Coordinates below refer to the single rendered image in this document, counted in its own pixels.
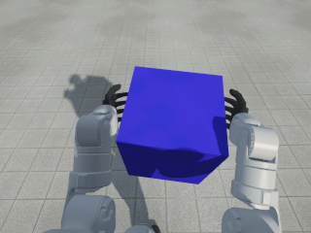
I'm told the robot left hand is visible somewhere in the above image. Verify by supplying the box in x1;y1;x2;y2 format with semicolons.
102;84;128;122

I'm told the carton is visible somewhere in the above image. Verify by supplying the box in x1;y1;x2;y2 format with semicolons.
116;66;229;184

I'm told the left robot forearm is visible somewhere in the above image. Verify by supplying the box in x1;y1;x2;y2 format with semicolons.
60;105;119;229

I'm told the right robot forearm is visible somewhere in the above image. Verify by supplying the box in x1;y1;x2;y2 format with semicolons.
228;113;282;233

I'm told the robot left upper arm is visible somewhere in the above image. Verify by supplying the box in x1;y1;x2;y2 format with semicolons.
43;194;116;233

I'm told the robot right upper arm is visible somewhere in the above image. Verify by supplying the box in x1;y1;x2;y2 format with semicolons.
221;207;281;233

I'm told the robot right hand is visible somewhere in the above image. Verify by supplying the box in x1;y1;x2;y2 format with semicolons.
224;89;249;130

